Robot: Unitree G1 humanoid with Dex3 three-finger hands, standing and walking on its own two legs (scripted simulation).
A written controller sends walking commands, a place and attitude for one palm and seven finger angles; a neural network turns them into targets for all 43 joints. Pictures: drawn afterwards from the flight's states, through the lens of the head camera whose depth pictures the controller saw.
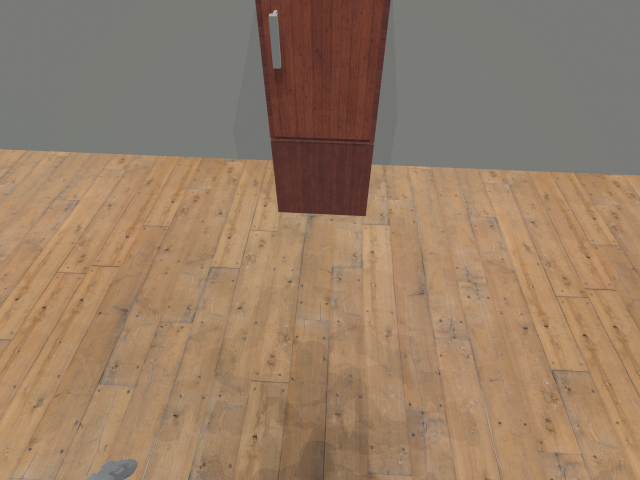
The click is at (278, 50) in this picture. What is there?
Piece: cupboard door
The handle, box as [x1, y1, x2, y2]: [268, 10, 280, 68]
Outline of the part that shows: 274,10 273,13 269,14 268,16 272,61 274,68 280,68 277,10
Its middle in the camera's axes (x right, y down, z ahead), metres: -0.14 -0.62 +1.21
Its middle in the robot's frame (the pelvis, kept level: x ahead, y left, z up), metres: +1.32 +0.21 +0.02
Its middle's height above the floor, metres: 0.79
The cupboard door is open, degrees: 0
